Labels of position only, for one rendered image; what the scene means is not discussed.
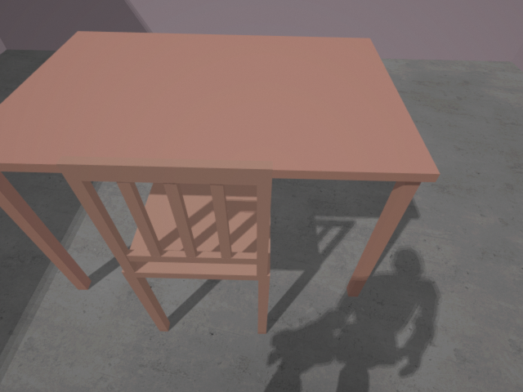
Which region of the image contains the table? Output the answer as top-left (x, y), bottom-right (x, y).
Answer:
top-left (0, 31), bottom-right (440, 296)

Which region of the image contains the chair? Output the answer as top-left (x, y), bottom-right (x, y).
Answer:
top-left (56, 156), bottom-right (273, 334)

